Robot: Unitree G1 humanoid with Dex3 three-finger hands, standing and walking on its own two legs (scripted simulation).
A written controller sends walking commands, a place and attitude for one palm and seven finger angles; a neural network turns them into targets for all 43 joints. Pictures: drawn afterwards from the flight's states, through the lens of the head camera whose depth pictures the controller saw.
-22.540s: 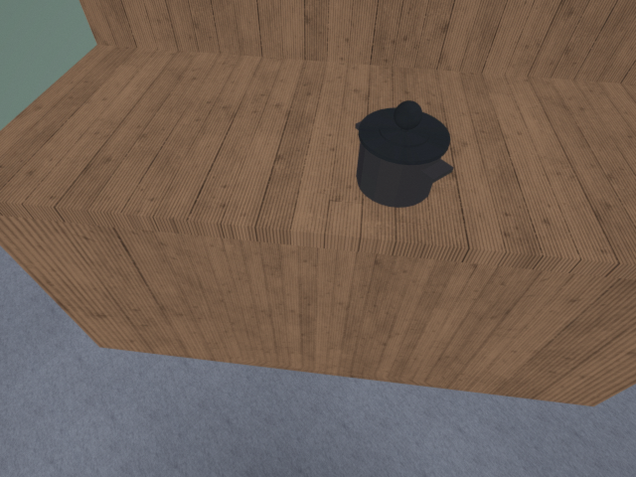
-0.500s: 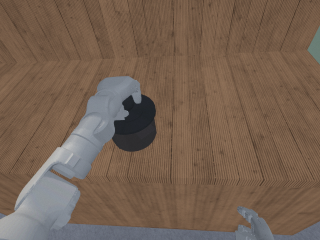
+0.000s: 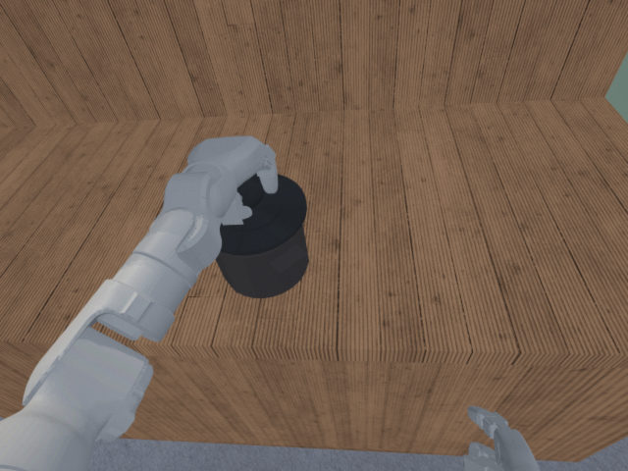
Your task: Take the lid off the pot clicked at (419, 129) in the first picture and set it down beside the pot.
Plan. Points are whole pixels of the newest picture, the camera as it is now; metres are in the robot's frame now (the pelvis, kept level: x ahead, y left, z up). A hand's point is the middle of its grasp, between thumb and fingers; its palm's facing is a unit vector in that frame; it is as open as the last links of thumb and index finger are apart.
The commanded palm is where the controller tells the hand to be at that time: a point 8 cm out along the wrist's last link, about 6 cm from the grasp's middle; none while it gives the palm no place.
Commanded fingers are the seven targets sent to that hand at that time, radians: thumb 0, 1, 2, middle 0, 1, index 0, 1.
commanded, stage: lift the lid straight up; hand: left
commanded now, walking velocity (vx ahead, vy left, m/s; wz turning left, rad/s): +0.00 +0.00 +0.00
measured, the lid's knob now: (246, 191) +0.45 +0.11 +0.13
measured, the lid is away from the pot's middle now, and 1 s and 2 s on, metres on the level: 0.01 0.01 0.03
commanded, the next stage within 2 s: move the lid sideways beside the pot in 1.58 s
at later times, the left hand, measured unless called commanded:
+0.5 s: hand (228, 174) +0.41 +0.11 +0.19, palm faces -0.14 -0.02 -0.99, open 7.4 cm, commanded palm +0.40 +0.12 +0.27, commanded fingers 0.00 0.59 1.10 -0.87 -0.91 -0.91 -0.95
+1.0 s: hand (208, 146) +0.42 +0.12 +0.23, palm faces -0.09 -0.01 -1.00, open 7.4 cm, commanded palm +0.39 +0.13 +0.31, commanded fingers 0.00 0.59 1.10 -0.87 -0.91 -0.91 -0.95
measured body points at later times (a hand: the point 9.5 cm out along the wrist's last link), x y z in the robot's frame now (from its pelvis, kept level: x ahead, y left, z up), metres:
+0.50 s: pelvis -0.01 +0.00 +0.00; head -0.01 -0.05 +0.45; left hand +0.41 +0.11 +0.25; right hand +0.18 -0.22 -0.11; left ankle +0.00 +0.09 -0.74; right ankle +0.00 -0.11 -0.74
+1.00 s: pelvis -0.01 +0.00 +0.00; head -0.01 -0.04 +0.45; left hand +0.42 +0.12 +0.29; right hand +0.17 -0.23 -0.11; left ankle +0.00 +0.09 -0.74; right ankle +0.00 -0.11 -0.74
